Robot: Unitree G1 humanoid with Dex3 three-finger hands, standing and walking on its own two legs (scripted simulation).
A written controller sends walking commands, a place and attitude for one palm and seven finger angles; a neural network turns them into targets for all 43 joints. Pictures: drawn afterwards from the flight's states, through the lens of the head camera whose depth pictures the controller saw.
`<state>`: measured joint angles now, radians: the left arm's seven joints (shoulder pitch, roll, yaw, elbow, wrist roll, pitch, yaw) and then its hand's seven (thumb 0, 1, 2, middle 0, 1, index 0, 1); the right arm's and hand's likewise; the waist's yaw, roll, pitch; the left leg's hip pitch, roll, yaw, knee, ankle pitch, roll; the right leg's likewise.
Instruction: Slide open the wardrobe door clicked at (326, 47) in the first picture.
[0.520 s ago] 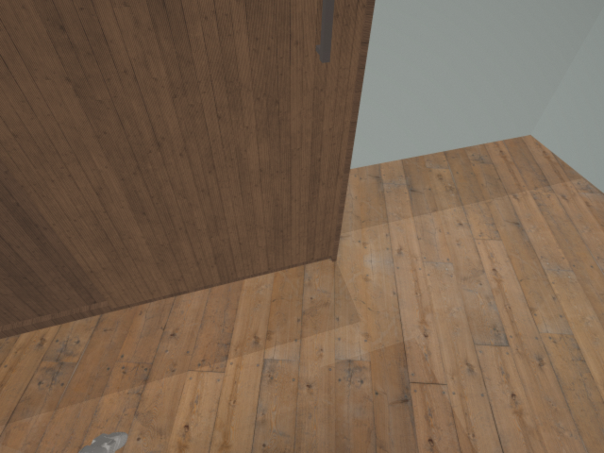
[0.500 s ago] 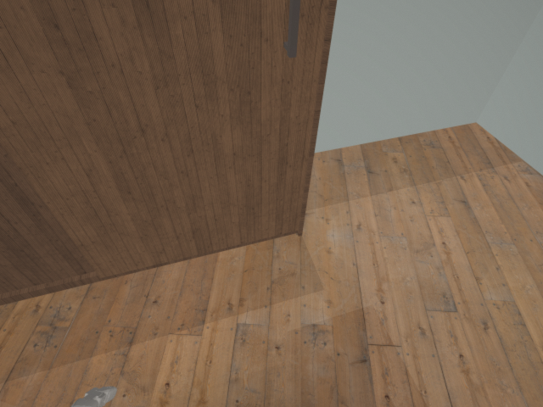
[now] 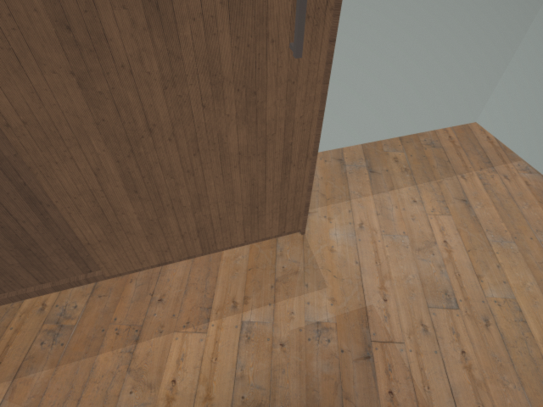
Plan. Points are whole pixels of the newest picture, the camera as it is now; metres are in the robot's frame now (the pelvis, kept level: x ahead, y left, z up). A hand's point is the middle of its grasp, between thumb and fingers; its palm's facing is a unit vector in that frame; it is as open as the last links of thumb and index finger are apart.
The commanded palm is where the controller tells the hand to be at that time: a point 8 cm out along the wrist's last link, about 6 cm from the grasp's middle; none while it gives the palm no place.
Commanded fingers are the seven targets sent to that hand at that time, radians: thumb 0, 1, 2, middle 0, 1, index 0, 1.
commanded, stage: stand and wait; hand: right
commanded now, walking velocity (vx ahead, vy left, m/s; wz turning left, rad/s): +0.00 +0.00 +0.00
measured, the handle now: (298, 6) +0.92 +0.00 +0.22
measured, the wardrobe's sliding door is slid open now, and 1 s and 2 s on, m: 0.00 0.00 0.00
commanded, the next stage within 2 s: look at it before walking up in 0.32 s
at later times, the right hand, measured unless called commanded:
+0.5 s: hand out of the picture +0.08 -0.24 -0.15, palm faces -0.03 +0.94 -0.34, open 7.4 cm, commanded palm none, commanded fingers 0.00 -0.90 -0.90 0.20 0.30 0.20 0.30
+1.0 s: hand out of the picture +0.08 -0.24 -0.15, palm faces -0.03 +0.94 -0.34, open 7.4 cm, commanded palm none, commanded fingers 0.00 -0.90 -0.90 0.20 0.30 0.20 0.30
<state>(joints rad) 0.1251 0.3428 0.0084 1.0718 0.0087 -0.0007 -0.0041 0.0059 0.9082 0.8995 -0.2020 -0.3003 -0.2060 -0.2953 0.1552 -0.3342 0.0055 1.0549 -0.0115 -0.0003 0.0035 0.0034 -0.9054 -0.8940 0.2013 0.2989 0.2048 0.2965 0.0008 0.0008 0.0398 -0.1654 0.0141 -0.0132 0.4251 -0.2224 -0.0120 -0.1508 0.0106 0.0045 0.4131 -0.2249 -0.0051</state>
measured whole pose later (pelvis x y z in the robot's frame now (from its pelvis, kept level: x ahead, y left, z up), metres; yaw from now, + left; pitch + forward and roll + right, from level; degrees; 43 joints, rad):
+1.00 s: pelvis +0.00 +0.01 +0.00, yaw +0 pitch -2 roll +0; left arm 0.11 0.34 0.00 1.10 0.01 -0.01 0.00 0.01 0.91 0.90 -0.20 -0.30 -0.21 -0.30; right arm 0.13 -0.34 0.00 1.08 -0.01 -0.01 0.00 0.00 -0.91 -0.89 0.20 0.30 0.20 0.30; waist 0.00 -0.01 0.05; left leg -0.14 0.00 -0.01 0.37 -0.20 0.00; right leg -0.13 -0.01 0.01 0.36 -0.20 0.01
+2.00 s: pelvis -0.01 -0.04 +0.00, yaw +18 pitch +0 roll +2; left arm 0.29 0.17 0.02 0.99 0.02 -0.01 0.02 0.00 0.91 0.90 -0.20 -0.30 -0.20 -0.29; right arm 0.26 -0.23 -0.07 0.99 -0.04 0.04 0.01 0.00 -0.91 -0.89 0.20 0.30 0.20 0.30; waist 0.00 0.04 -0.02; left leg -0.45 -0.05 -0.04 0.92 -0.36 0.00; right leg -0.16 0.00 -0.03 0.43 -0.28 -0.06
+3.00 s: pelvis +0.30 -0.07 +0.00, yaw +16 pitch -1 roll +0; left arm 0.19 0.15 0.04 0.99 0.01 -0.07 0.02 -0.01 0.94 0.90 -0.20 -0.30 -0.20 -0.29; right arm 0.33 -0.20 -0.07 1.09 -0.03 -0.01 0.01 0.00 -0.91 -0.89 0.19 0.30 0.20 0.30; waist -0.04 0.05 0.06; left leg -0.50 0.11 0.07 1.18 -0.31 0.00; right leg -0.24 -0.02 -0.20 0.47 -0.23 -0.07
